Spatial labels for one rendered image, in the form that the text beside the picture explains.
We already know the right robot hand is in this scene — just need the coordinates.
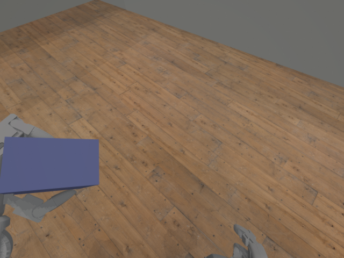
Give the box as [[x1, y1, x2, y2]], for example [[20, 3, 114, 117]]
[[231, 224, 268, 258]]

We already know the sponge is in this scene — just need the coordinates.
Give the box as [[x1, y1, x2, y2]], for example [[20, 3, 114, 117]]
[[0, 137, 99, 195]]

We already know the robot left forearm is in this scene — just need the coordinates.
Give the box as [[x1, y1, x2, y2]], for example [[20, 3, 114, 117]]
[[0, 215, 13, 258]]

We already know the left robot hand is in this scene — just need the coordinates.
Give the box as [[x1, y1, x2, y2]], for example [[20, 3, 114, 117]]
[[0, 114, 76, 223]]

